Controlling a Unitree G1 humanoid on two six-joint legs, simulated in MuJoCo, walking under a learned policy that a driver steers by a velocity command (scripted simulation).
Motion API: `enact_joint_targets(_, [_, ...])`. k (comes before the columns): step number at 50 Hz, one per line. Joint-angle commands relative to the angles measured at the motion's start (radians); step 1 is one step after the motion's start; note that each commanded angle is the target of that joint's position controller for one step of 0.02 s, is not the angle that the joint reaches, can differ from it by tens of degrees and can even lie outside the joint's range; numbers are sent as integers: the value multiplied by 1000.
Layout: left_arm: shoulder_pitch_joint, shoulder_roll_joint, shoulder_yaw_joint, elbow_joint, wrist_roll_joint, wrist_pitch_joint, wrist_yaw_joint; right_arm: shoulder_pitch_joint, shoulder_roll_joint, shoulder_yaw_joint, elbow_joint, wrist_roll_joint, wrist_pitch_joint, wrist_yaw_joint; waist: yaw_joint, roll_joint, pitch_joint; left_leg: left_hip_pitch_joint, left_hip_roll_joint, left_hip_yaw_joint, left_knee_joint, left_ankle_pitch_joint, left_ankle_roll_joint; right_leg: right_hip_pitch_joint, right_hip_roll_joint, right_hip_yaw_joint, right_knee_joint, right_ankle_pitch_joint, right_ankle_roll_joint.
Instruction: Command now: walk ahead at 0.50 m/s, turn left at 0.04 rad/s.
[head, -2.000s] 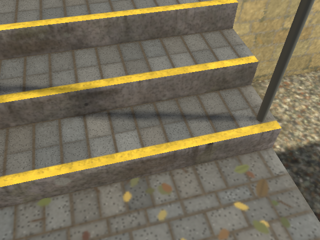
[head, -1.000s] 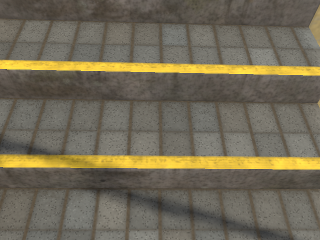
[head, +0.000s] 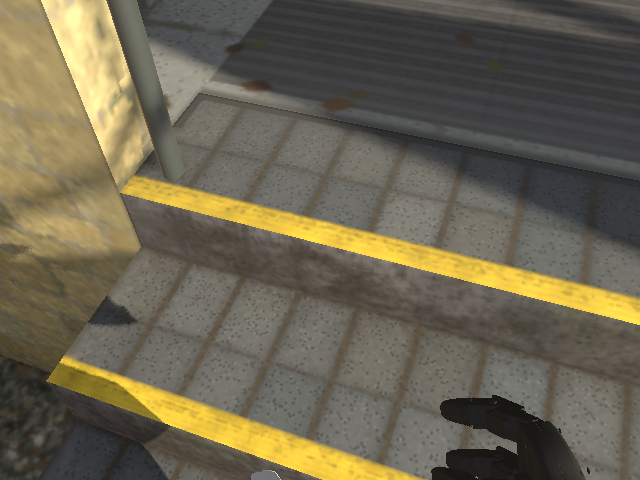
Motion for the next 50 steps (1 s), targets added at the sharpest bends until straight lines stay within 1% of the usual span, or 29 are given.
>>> enact_joint_targets(1, [-24,334,90,-68,-23,-31,42,397,-124,-71,66,-10,-38,-37,-282,-252,-169,752,-97,-90,-316,-54,8,-111,-184,30,567,1599,-106])
enact_joint_targets(2, [107,196,78,-107,-60,-64,26,477,-228,-115,98,-49,-58,-38,-241,-45,-313,1095,175,-617,-444,-140,144,-508,-68,70,904,1253,-62])
enact_joint_targets(3, [-53,239,112,-133,-34,-72,0,504,-318,-155,121,-45,-19,-50,-284,166,-384,1045,297,-1126,-913,-142,231,-604,161,77,1423,221,-37])
enact_joint_targets(4, [-100,178,117,-224,-2,-67,-10,377,-327,-166,139,-14,-34,-39,-172,126,-319,978,319,-1071,-955,-125,222,-724,108,204,1703,190,-34])
enact_joint_targets(5, [-215,147,106,-299,23,-60,-12,319,-257,-156,168,2,-50,-45,-147,63,-201,859,296,-972,-939,-302,198,-837,80,179,1788,195,-49])
enact_joint_targets(6, [-314,91,91,-368,29,-54,-1,330,-163,-138,230,-17,-65,-59,-118,-14,-32,713,282,-819,-898,-311,138,-947,51,184,1809,175,-77])
enact_joint_targets(8, [-313,-9,53,-424,21,-14,15,393,0,-95,332,-50,-83,-70,-30,-4,66,588,231,-616,-895,-123,61,-1049,55,215,1915,129,-103])
enact_joint_targets(9, [-309,92,57,-325,4,42,-38,336,34,-62,302,-108,-65,3,-91,-39,75,602,245,-567,-907,48,92,-1202,73,330,1934,295,-213])
enact_joint_targets(12, [-275,98,58,-356,16,56,-73,247,-37,-77,306,-91,-82,30,28,7,11,584,170,-281,-989,192,59,-1244,54,250,1908,192,-248])
enact_joint_targets(13, [-324,100,48,-374,8,58,-81,287,-43,-72,330,-112,-84,24,12,98,-5,628,175,-275,-1020,195,66,-1326,71,207,2111,114,-260])
enact_joint_targets(17, [-565,93,11,-470,13,68,-68,523,-21,-31,437,-167,-86,23,-35,-4,8,843,165,-182,-1020,144,-1,-1622,20,199,2024,240,-292])
enact_joint_targets(21, [-810,149,12,-533,6,116,-65,581,-71,-28,394,-130,-85,58,-119,109,15,779,191,-74,-1209,310,43,-1383,-54,-14,1600,166,-194])
enact_joint_targets(22, [-797,129,13,-517,23,120,-71,513,-80,-24,352,-103,-96,64,-81,116,32,700,197,-33,-1231,519,39,-1199,-38,-57,1494,86,-181])
enact_joint_targets(24, [-759,101,3,-512,23,133,-93,570,-216,-48,371,-62,-112,62,-54,189,-41,813,247,9,-1147,1176,98,-1012,47,-138,1364,5,-132])
enact_joint_targets(25, [-715,118,10,-504,16,131,-99,567,-287,-68,373,-71,-122,60,-31,194,-44,953,276,22,-1074,1473,99,-999,84,-136,1241,-52,-119])
enact_joint_targets(27, [-598,172,37,-475,13,106,-79,569,-327,-99,369,-65,-125,60,-4,226,-89,1202,281,25,-899,1717,84,-875,189,-162,895,-119,-111])
enact_joint_targets(28, [-441,241,65,-416,5,90,-48,588,-282,-97,358,-110,-129,58,-1,181,-216,1007,239,36,-694,1695,29,-545,172,-15,958,205,-178])
enact_joint_targets(29, [-265,288,71,-364,-16,86,-26,631,-224,-78,331,-139,-129,70,34,63,-372,678,176,-48,-460,1359,-28,-169,86,326,816,171,-286])
enact_joint_targets(30, [26,362,94,-247,46,93,-11,476,-190,-77,281,-110,-103,95,143,-159,-339,318,-17,-131,-85,299,-108,38,-45,719,449,131,-375])
enact_joint_targets(31, [85,419,133,-223,63,71,-7,409,-158,-79,261,-56,-87,102,156,-142,-231,121,-73,-376,323,275,-95,-50,-99,886,327,-114,-327])
enact_joint_targets(33, [-49,277,114,-155,43,43,-19,338,-133,-79,237,-74,-87,61,55,-43,-61,-45,-91,-423,707,322,-62,-285,-81,798,348,-117,-320])
enact_joint_targets(35, [-237,129,63,-125,41,44,-42,252,-66,-49,169,-90,-74,45,-93,54,-59,-113,-68,-419,803,288,10,-434,-41,594,350,25,-277])
enact_joint_targets(37, [-327,85,39,-109,53,30,-51,278,-96,-47,167,-83,-48,32,-157,83,-30,-149,-20,-349,733,248,24,-536,1,424,317,89,-239])
enact_joint_targets(40, [-213,119,36,-62,106,1,-31,165,-80,-28,119,-39,-53,14,-104,-48,8,-167,7,-262,825,48,1,-632,14,379,216,9,-229])
enact_joint_targets(44, [-21,189,42,-6,129,-9,-43,-131,-133,-6,-23,-46,-74,-21,-11,86,-3,-322,60,-272,485,3,-23,-417,-29,462,217,-16,-169])
enact_joint_targets(45, [-3,194,42,-11,116,-16,-50,-166,-130,-5,-42,-47,-69,-23,-1,26,23,-286,87,-254,385,75,-34,-433,-42,469,172,-44,-187])
enact_joint_targets(47, [-189,201,35,-139,48,-25,-89,-218,-48,22,-55,-57,-36,8,-55,-67,91,307,83,-108,157,31,-112,-877,-102,409,-57,36,-220])
enact_joint_targets(48, [-165,245,42,-142,24,-32,-93,-167,-55,19,-33,-52,-28,26,-63,-79,68,393,44,-71,189,84,-139,-852,-122,382,-34,198,-230])
enact_joint_targets(50, [-107,350,74,-149,-4,-43,-89,-102,-161,-15,-12,-46,-35,55,-92,-107,18,359,-69,-22,-70,-58,-114,-448,-152,339,82,892,-213])
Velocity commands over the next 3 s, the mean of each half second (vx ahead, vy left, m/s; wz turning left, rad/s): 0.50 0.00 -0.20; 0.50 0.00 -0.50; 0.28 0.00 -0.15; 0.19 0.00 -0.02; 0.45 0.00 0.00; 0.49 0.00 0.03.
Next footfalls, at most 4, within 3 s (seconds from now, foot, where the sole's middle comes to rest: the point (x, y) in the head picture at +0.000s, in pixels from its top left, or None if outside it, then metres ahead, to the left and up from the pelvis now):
0.02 left None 0.22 0.09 -0.63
0.54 right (457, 438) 0.47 -0.14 -0.47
1.02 left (377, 194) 0.85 0.00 -0.31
1.50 right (519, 186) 0.88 -0.26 -0.31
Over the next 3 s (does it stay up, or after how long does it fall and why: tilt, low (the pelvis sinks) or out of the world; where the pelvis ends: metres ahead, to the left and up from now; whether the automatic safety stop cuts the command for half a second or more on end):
stays up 1.33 -0.37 0.44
